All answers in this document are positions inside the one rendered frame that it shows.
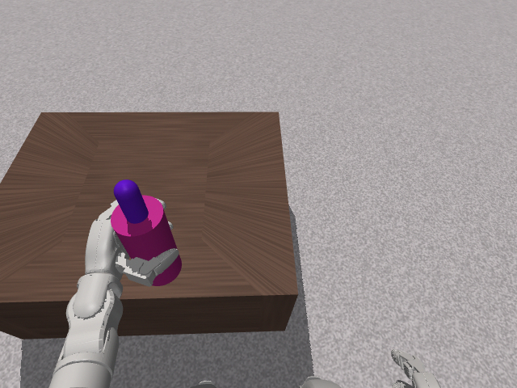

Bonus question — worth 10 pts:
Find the left robot arm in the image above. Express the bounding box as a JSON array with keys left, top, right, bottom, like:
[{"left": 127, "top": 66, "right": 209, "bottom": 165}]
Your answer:
[{"left": 49, "top": 272, "right": 123, "bottom": 388}]

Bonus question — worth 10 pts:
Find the left robot hand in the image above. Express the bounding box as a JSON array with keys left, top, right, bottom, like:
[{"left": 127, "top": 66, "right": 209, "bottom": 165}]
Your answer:
[{"left": 85, "top": 198, "right": 179, "bottom": 287}]

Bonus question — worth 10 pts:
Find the bottle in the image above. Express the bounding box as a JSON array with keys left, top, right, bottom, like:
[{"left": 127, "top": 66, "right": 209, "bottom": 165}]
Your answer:
[{"left": 111, "top": 179, "right": 182, "bottom": 286}]

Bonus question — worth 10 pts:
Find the right robot hand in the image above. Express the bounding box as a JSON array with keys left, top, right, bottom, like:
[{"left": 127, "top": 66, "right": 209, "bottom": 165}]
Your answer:
[{"left": 391, "top": 349, "right": 441, "bottom": 388}]

